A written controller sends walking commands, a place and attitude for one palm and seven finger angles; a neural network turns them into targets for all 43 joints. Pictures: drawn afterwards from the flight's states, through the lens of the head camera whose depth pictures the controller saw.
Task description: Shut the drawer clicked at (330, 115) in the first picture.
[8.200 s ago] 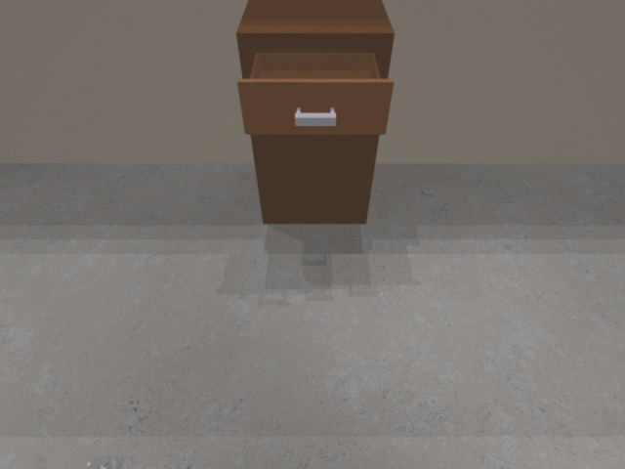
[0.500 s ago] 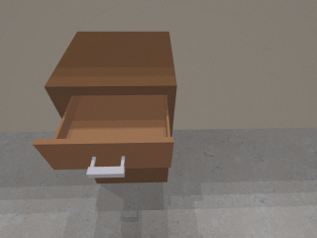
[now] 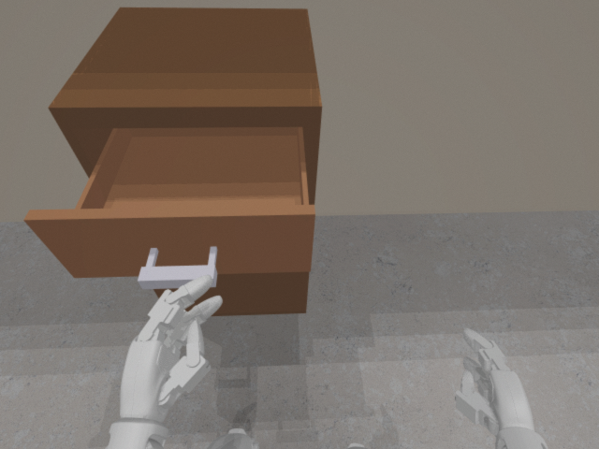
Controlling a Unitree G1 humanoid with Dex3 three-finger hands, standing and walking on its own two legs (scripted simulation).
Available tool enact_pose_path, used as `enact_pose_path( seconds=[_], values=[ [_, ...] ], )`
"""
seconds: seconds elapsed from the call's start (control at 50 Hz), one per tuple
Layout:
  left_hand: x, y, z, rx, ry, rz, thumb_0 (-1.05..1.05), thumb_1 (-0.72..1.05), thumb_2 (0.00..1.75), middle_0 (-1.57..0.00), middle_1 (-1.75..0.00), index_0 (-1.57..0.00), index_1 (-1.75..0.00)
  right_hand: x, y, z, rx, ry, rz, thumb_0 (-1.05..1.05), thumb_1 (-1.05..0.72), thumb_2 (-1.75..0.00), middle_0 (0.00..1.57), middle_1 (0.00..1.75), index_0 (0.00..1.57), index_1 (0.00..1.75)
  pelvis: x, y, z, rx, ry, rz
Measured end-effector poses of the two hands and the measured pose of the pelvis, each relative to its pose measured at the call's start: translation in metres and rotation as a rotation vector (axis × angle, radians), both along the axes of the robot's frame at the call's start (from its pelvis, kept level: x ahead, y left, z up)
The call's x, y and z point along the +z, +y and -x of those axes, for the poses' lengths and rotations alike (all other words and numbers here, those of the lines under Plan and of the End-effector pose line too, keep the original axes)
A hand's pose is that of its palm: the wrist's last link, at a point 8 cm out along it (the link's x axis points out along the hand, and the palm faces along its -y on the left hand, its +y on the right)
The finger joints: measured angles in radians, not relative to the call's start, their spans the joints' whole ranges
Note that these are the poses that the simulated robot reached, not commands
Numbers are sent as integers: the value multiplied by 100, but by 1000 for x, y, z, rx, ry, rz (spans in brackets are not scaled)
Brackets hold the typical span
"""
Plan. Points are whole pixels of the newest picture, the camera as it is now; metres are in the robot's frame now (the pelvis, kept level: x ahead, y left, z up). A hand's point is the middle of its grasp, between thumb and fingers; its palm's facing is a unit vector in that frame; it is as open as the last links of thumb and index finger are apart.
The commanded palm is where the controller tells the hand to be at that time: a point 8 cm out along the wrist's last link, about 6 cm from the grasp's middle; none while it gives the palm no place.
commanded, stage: raise the hand and make a fist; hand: left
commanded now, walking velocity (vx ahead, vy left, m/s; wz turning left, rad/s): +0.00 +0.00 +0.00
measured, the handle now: (181, 265) +0.39 +0.21 -0.01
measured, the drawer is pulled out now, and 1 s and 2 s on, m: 0.21 0.21 0.21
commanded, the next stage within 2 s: bring the fist close to the handle in 1.54 s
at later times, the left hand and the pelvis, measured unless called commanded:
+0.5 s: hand (178, 367) +0.21 +0.16 +0.04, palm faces +0.09 -1.00 -0.03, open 3.8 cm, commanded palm +0.16 +0.21 +0.05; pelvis +0.00 -0.01 -0.01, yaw +1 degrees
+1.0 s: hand (174, 368) +0.20 +0.15 +0.08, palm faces +0.08 -1.00 -0.01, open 3.2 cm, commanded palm +0.17 +0.20 +0.08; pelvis +0.01 +0.02 +0.00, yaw +1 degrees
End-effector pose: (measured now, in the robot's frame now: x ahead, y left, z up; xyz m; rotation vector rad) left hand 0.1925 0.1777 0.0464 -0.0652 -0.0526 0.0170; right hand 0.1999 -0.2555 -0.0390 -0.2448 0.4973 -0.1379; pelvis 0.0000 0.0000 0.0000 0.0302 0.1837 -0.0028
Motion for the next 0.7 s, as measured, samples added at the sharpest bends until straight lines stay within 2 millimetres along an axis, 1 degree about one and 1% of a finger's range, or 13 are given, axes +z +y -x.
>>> enact_pose_path(
  seconds=[0.04,0.1,0.14,0.18,0.22,0.26,0.3,0.34,0.42,0.5,0.54,0.6,0.7],
  values=[
    [-18,-1,14,15,71,-6,1,92,90,-43,-55,-43,-55,0,5,-16,24,-24,-8,1,-91,-90,20,30,20,30,-9,-4,2,4,2,0],
    [-34,9,40,87,178,-43,1,91,90,-49,-62,-49,-62,-4,17,-31,64,-38,-26,1,-91,-90,20,30,20,30,-16,-10,3,15,5,5],
    [-33,21,53,150,186,-75,2,90,90,-53,-66,-53,-66,-11,27,-35,89,-33,-42,1,-91,-90,20,30,20,30,-20,-13,4,23,11,14],
    [-24,32,59,191,140,-104,2,90,90,-57,-70,-57,-70,-21,36,-33,113,-18,-57,1,-91,-90,20,30,20,30,-23,-16,5,34,18,25],
    [-13,37,57,191,72,-124,2,90,90,-61,-75,-61,-74,-33,42,-26,134,9,-73,1,-91,-90,20,30,20,30,-26,-17,7,44,25,36],
    [-6,37,49,151,23,-127,2,90,90,-65,-79,-65,-79,-46,46,-16,141,47,-90,1,-91,-90,20,30,20,30,-28,-18,10,50,32,43],
    [-4,31,36,87,19,-118,2,90,90,-68,-83,-69,-83,-57,47,-2,130,92,-104,1,-91,-90,20,30,20,30,-28,-18,12,52,36,45],
    [-7,26,23,29,57,-108,2,90,90,-72,-88,-73,-87,-65,45,13,100,141,-114,1,-91,-90,20,30,20,30,-26,-17,12,49,37,44],
    [-9,23,8,12,150,-88,2,90,90,-81,-96,-81,-96,-68,32,43,11,220,-115,2,-91,-90,21,30,20,30,-16,-14,7,36,29,32],
    [1,29,8,75,156,-90,2,90,90,-89,-105,-89,-105,-59,16,62,-60,260,-86,2,-91,-90,20,30,20,30,-6,-9,1,24,22,23],
    [6,32,10,93,140,-96,2,90,90,-92,-109,-93,-109,-55,10,66,-76,265,-64,2,-91,-90,20,30,20,30,-3,-7,-2,21,20,23],
    [10,32,16,88,123,-96,2,90,90,-98,-116,-98,-115,-48,3,63,-80,254,-34,2,-91,-90,20,30,20,30,-2,-3,-4,20,20,25],
    [11,29,23,63,115,-83,2,90,90,-108,-127,-108,-126,-36,7,42,-57,191,-10,2,-91,-90,20,30,20,30,-2,5,-5,21,19,33]
  ],
)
